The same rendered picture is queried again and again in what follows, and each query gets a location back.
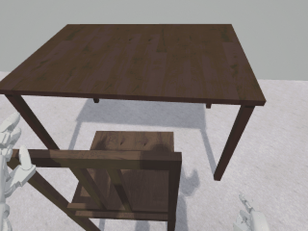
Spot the chair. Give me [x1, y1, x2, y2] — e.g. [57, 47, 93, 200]
[7, 131, 182, 231]

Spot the right robot hand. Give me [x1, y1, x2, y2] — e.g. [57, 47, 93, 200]
[233, 193, 270, 231]

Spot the table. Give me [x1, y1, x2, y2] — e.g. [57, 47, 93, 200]
[0, 24, 267, 181]

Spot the left robot hand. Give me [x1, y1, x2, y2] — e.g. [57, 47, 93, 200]
[0, 112, 36, 203]

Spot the left robot forearm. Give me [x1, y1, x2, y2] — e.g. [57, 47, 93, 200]
[0, 202, 13, 231]

